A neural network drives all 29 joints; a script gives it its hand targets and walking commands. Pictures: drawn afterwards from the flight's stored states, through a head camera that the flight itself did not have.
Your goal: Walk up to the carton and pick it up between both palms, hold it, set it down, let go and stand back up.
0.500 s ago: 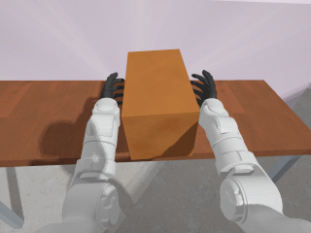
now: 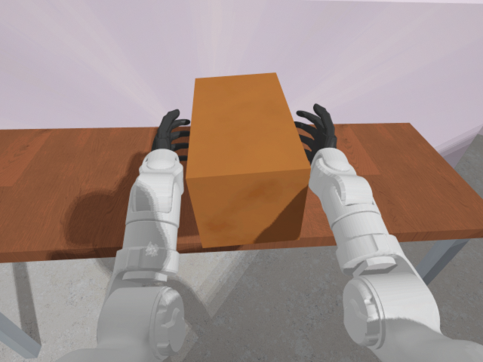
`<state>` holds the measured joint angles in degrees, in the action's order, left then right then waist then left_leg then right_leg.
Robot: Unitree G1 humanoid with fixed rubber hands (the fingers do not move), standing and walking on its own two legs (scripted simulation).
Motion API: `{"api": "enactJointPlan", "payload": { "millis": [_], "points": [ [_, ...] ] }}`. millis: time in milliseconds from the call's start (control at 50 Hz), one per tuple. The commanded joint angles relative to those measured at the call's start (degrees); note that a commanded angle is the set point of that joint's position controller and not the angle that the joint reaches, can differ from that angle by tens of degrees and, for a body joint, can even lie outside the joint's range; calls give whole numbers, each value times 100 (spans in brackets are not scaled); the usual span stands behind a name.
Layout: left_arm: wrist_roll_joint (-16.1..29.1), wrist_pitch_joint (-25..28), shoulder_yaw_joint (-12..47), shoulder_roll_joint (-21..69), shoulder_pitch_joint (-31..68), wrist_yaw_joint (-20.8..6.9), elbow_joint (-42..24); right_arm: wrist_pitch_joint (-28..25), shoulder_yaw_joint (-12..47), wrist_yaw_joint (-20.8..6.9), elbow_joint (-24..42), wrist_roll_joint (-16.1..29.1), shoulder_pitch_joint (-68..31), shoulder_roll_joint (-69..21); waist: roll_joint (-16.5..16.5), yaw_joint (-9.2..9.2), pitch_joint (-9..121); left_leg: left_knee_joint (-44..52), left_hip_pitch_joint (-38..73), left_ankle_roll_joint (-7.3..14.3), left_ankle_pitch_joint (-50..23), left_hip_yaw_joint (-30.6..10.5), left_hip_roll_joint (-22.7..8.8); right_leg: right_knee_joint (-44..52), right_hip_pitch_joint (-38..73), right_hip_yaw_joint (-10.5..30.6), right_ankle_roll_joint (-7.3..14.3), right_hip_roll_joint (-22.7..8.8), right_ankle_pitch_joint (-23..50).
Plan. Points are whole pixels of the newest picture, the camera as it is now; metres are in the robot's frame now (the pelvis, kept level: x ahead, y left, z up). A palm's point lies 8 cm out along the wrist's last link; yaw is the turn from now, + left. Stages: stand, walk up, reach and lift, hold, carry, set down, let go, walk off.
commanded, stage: hold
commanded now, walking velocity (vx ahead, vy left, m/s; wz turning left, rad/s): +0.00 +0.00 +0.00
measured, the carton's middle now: (242, 152) +0.45 +0.01 +0.15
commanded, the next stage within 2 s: none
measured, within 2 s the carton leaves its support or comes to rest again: neither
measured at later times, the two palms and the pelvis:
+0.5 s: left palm (161, 154) +0.37 +0.14 +0.20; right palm (325, 147) +0.38 -0.12 +0.21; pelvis +0.00 +0.00 +0.00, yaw +0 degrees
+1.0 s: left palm (161, 155) +0.37 +0.14 +0.20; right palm (325, 147) +0.38 -0.12 +0.21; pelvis +0.00 +0.00 +0.00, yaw +0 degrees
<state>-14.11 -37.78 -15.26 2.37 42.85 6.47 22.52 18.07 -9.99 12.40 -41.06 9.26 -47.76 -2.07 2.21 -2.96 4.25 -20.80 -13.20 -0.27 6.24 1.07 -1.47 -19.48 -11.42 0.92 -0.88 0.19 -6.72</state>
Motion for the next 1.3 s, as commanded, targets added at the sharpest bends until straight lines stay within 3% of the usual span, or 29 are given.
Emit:
{"api": "enactJointPlan", "payload": {
  "millis": [0,60,100,120,160,200,240,260,320,360,400,460,540,580,620,640,720,740,760,820,900,960,1020,1040,1060,1100,1200,1260,1280],
  "points": [
    [782,401,2871,3828,4059,-911,-1647,-143,2740,-472,1946,683,-4067,-3445,-612,-341,2759,59,1936,-139,-889,-77,374,352,1514,-273,-85,432,880],
    [720,276,2964,3860,3784,-933,-1511,-140,2959,-435,2448,823,-4345,-3468,-461,-182,2867,50,1912,-104,-797,-121,354,395,1422,-253,-105,469,819],
    [767,294,3059,3896,3966,-892,-2020,-90,2949,-434,2629,847,-4199,-3485,-548,-324,3144,-61,2085,-155,-1090,-144,356,316,1472,-330,-105,499,1021],
    [624,237,2779,3627,3990,-909,-1539,34,2781,-437,2039,744,-4111,-3401,-586,-309,2526,82,1826,-105,-564,-124,386,416,1323,-284,-94,466,537],
    [573,193,2739,3603,4028,-941,-1786,136,2694,-448,1753,709,-3713,-3325,-569,-360,2390,162,1820,-127,-360,-83,380,395,1321,-314,-86,474,410],
    [392,79,2413,3448,3647,-1048,-1334,220,2495,-438,1480,616,-3581,-3189,-281,-369,1829,386,1638,-49,-46,-74,386,488,1326,-321,-102,413,145],
    [623,145,2725,3645,4118,-1010,-1843,93,2731,-461,2204,744,-4123,-3454,-497,-256,2561,284,1648,-72,-142,-50,378,392,1333,-304,-105,414,262],
    [648,95,2751,3672,3877,-1026,-1748,129,2726,-429,2115,769,-3875,-3353,-436,-351,2462,220,1684,-87,-297,-89,367,388,1499,-270,-78,421,461],
    [664,113,2790,3674,3952,-1002,-1844,121,3007,-395,2549,856,-4221,-3559,-349,-198,2694,116,1744,-21,-661,-43,403,348,1521,-278,-127,475,797],
    [833,112,3133,3815,3898,-977,-2113,159,3174,-344,2791,999,-4116,-3566,-464,-245,2918,61,1820,-116,-942,-129,417,313,1637,-248,-141,480,1118],
    [574,57,2718,3513,4007,-1008,-1935,295,2962,-350,2344,870,-3928,-3523,-441,-151,2378,229,1613,-59,-305,-69,406,431,1404,-256,-128,439,365],
    [550,-41,2696,3570,3867,-1063,-1672,334,2705,-383,2000,764,-3759,-3306,-499,-324,2334,318,1586,-82,32,-30,377,430,1382,-281,-54,467,96],
    [427,-67,2476,3535,4008,-1085,-1543,350,2559,-444,1952,707,-3967,-3255,-488,-254,2102,422,1540,-67,231,-79,328,463,1186,-353,-67,423,-162],
    [518,10,2682,3594,4251,-1053,-2006,314,2730,-481,1910,853,-3845,-3412,-678,-244,2299,286,1575,-90,-98,-62,333,315,1346,-275,-61,417,248],
    [614,-2,2908,3715,3815,-1022,-2100,234,3000,-424,2691,896,-4058,-3469,-417,-172,2796,196,1741,-69,-554,-101,332,312,1498,-279,-76,456,649],
    [548,-37,2840,3744,3699,-1038,-1714,271,2991,-388,2497,902,-4141,-3312,-533,-197,2413,234,1761,-126,-475,-129,326,398,1286,-325,-59,504,342],
    [566,28,2769,3562,4242,-1006,-1941,331,2776,-423,2067,823,-4006,-3444,-654,-225,2491,252,1627,-90,14,-74,360,374,1176,-321,-97,433,-5],
    [526,-10,2743,3541,4035,-1006,-1976,349,2849,-422,2172,812,-3909,-3534,-481,-202,2405,272,1637,-50,-127,-101,362,378,1363,-264,-88,425,257],
    [616,-16,2786,3574,3980,-1028,-2063,388,2766,-408,2108,829,-3742,-3454,-536,-358,2341,231,1691,-88,-304,-78,374,359,1296,-272,-87,428,403],
    [535,-37,2829,3565,3771,-1080,-2110,351,2936,-372,2340,881,-3715,-3427,-534,-257,2622,165,1890,-89,-629,-108,362,368,1548,-284,-154,428,698],
    [637,-55,2816,3611,4015,-1046,-1854,338,2773,-399,2324,841,-4025,-3432,-567,-338,2483,224,1668,-83,-184,-113,363,390,1318,-278,-55,451,235],
    [664,6,2938,3658,4059,-1039,-2181,348,2962,-393,2312,949,-3815,-3491,-561,-259,2605,159,1693,-117,-371,-81,386,341,1411,-260,-105,446,418],
    [446,-108,2606,3540,3796,-1072,-1524,402,2689,-388,2213,765,-3971,-3314,-427,-229,2111,348,1532,-30,132,-51,383,482,1209,-302,-108,440,-84],
    [489,-64,2654,3521,4144,-1074,-1711,433,2599,-417,1861,727,-3781,-3390,-475,-351,2147,399,1523,-53,282,-65,334,430,1223,-323,-59,434,-151],
    [604,16,2853,3659,4203,-1030,-2277,304,2921,-437,2471,910,-4003,-3494,-566,-206,2672,250,1737,-98,-251,-49,369,319,1330,-322,-99,457,291],
    [560,-96,2814,3724,3641,-1042,-1860,313,2957,-378,2674,934,-4000,-3433,-523,-254,2630,174,1782,-67,-502,-81,397,380,1479,-289,-91,484,559],
    [710,-20,3067,3730,3917,-1027,-2236,377,2850,-346,2414,894,-3645,-3296,-683,-457,2620,134,1949,-165,-665,-165,354,369,1371,-309,-104,486,637],
    [434,-77,2558,3419,3718,-1116,-1762,454,2824,-355,2209,781,-3720,-3355,-305,-251,2073,266,1626,2,-150,-55,413,473,1401,-231,-177,370,243],
    [489,-101,2652,3503,3470,-1124,-1821,380,2911,-337,2614,874,-3794,-3370,-321,-224,2396,244,1662,-3,-253,-20,426,418,1438,-238,-196,400,423]
  ]
}}
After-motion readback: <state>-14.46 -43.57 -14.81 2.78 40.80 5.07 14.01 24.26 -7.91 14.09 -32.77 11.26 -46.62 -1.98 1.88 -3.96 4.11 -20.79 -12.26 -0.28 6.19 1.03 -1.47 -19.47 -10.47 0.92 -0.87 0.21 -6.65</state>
